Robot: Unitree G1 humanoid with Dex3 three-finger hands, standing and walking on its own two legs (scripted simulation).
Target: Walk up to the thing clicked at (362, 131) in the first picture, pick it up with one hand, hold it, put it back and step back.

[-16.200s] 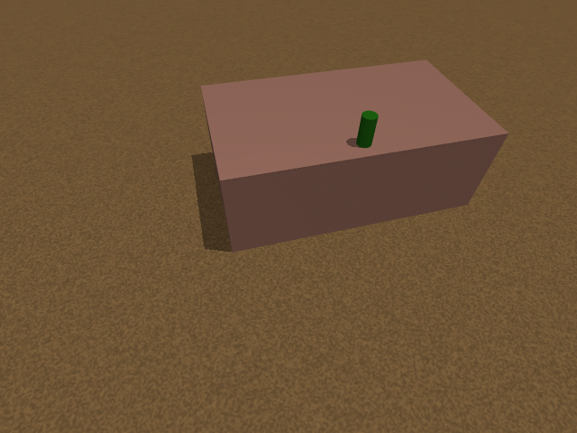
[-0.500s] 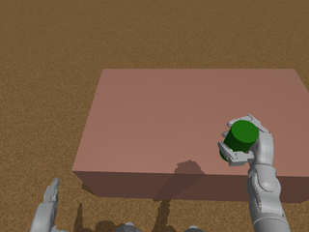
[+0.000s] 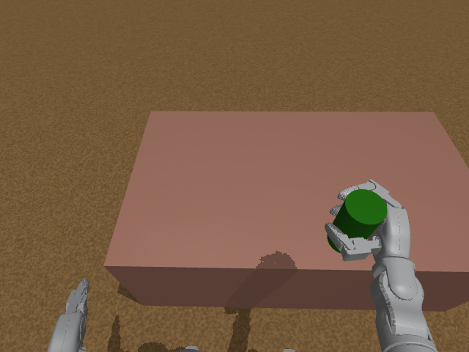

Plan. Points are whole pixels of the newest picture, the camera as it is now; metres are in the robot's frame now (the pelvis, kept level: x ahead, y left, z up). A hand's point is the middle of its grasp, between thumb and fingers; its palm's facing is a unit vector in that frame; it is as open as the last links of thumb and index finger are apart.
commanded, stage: hold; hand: right
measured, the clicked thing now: (353, 224) +0.33 -0.18 +0.04
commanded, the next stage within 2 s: none
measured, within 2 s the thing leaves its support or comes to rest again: neither
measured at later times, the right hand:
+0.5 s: hand (352, 226) +0.32 -0.17 +0.05, palm faces +0.14 +0.99 -0.01, open 8.3 cm
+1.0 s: hand (346, 229) +0.32 -0.16 +0.05, palm faces +0.10 +0.99 -0.01, open 8.3 cm
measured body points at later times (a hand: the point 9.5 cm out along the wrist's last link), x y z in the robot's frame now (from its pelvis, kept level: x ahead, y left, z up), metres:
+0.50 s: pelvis +0.00 +0.00 +0.01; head +0.03 -0.01 +0.46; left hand +0.15 +0.27 -0.03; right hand +0.31 -0.23 +0.06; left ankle +0.02 +0.13 -0.69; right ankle +0.01 -0.12 -0.69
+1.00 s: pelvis -0.01 +0.00 +0.01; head +0.03 -0.01 +0.45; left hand +0.15 +0.26 -0.04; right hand +0.31 -0.22 +0.05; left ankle +0.02 +0.13 -0.69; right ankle +0.01 -0.12 -0.69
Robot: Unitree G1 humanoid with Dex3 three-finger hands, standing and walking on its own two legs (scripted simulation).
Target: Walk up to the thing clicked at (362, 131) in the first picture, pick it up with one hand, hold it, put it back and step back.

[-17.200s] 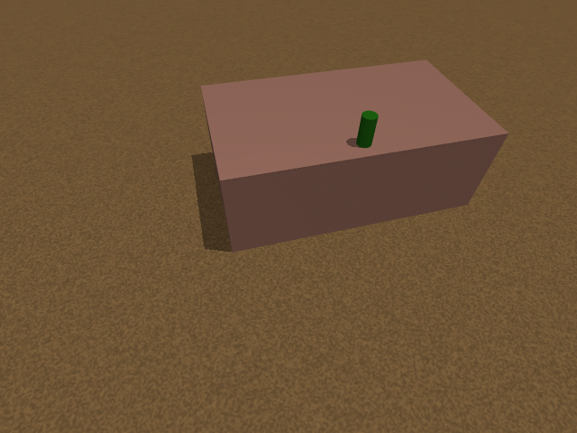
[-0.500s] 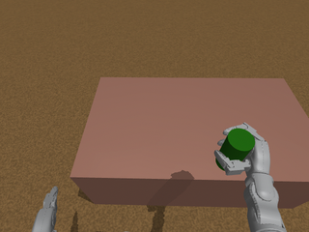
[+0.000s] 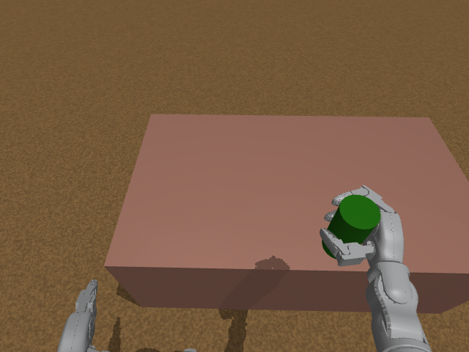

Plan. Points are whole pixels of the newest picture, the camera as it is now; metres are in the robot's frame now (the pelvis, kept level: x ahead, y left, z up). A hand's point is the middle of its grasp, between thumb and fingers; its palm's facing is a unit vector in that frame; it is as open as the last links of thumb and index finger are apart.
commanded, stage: hold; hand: right
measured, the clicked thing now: (347, 229) +0.32 -0.17 +0.04
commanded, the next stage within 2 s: crouch in 1.28 s
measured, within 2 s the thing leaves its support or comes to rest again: neither
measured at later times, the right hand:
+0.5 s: hand (352, 228) +0.32 -0.18 +0.05, palm faces +0.17 +0.99 -0.01, open 8.3 cm
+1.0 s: hand (341, 228) +0.32 -0.16 +0.04, palm faces +0.10 +1.00 -0.02, open 8.3 cm
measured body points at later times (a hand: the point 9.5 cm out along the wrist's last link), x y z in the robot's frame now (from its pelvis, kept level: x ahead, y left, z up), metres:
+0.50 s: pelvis +0.00 +0.00 +0.00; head +0.03 -0.01 +0.45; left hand +0.15 +0.27 -0.04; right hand +0.31 -0.23 +0.05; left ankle +0.03 +0.13 -0.70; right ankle +0.02 -0.12 -0.70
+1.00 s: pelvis +0.00 +0.00 +0.00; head +0.04 -0.01 +0.45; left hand +0.16 +0.26 -0.05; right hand +0.31 -0.21 +0.05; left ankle +0.03 +0.13 -0.70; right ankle +0.02 -0.12 -0.70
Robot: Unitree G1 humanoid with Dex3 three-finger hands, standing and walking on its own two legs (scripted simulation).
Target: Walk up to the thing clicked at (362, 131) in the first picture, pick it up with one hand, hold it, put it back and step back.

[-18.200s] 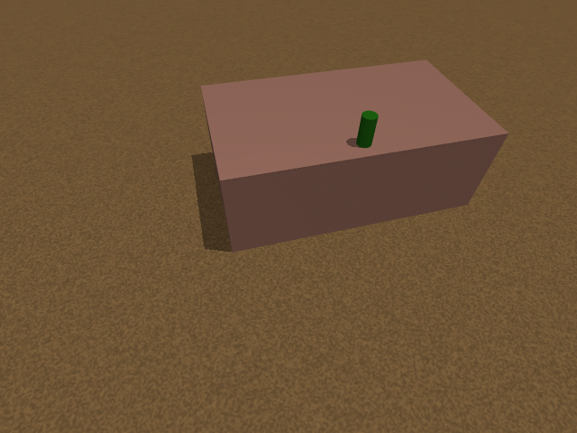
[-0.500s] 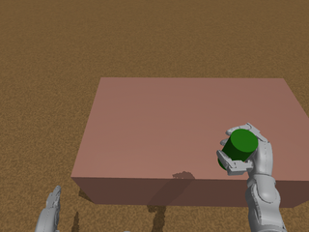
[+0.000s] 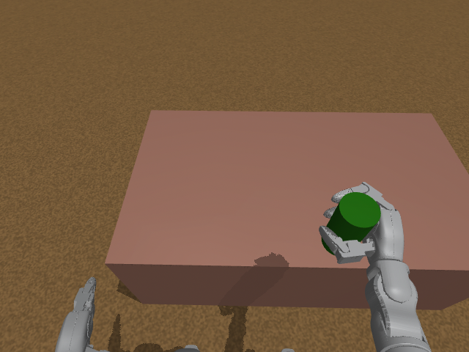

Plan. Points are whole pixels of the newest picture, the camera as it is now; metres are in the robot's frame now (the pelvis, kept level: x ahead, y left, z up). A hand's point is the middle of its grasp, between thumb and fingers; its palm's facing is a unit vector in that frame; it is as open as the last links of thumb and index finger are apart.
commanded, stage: hold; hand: right
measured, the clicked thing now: (347, 226) +0.33 -0.17 +0.04
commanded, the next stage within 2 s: crouch in 0.28 s
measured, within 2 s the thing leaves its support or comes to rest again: neither
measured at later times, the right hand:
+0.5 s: hand (350, 226) +0.32 -0.17 +0.05, palm faces +0.15 +0.99 +0.01, open 8.3 cm
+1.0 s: hand (329, 219) +0.39 -0.18 -0.06, palm faces +0.15 +0.99 +0.00, open 8.3 cm
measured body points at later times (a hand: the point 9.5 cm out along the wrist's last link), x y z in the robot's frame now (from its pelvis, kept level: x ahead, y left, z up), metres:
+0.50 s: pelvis +0.00 +0.00 +0.00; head +0.03 -0.02 +0.45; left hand +0.15 +0.26 -0.04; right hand +0.31 -0.23 +0.05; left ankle +0.03 +0.13 -0.69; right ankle +0.02 -0.13 -0.69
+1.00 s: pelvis -0.02 +0.00 -0.05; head +0.10 -0.04 +0.38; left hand +0.14 +0.27 -0.05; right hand +0.38 -0.23 -0.05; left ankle +0.03 +0.13 -0.69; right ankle +0.02 -0.13 -0.69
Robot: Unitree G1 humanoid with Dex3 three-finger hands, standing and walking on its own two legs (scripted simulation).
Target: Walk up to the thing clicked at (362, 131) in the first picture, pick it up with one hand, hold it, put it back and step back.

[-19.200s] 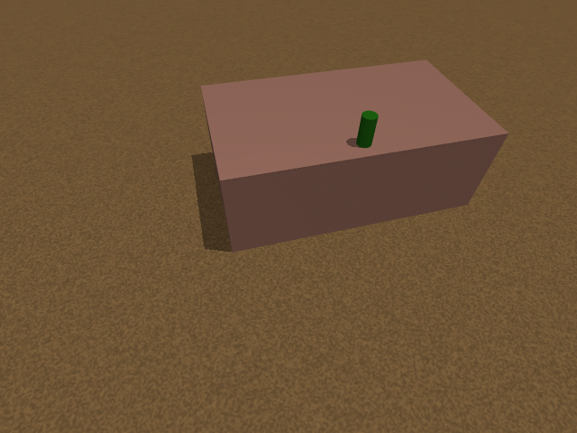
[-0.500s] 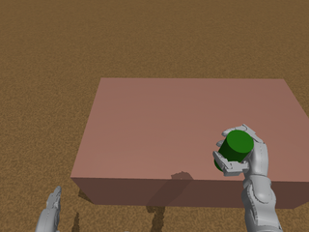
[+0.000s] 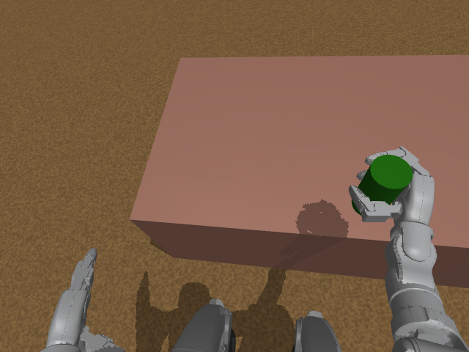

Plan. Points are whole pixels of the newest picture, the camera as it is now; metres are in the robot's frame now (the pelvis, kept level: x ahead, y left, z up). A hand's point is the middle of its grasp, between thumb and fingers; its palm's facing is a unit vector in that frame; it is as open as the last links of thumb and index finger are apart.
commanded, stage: crouch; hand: right
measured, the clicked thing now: (378, 189) +0.41 -0.19 -0.01
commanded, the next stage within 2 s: lower in 0.58 s
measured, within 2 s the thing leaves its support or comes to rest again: rests again in 1.82 s
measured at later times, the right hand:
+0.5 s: hand (362, 184) +0.45 -0.18 -0.07, palm faces +0.16 +0.99 -0.01, open 8.3 cm
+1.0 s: hand (356, 194) +0.45 -0.19 -0.13, palm faces +0.17 +0.99 +0.01, open 8.3 cm
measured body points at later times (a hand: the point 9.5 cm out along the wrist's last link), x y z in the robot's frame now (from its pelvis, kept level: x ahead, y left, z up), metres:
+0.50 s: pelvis +0.00 +0.00 -0.04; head +0.15 -0.06 +0.38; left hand +0.17 +0.26 -0.01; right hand +0.43 -0.24 -0.07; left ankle +0.05 +0.13 -0.64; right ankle +0.04 -0.12 -0.64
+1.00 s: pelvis -0.01 +0.00 -0.07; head +0.16 -0.06 +0.34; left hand +0.16 +0.27 +0.00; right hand +0.44 -0.24 -0.12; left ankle +0.05 +0.13 -0.64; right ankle +0.04 -0.12 -0.64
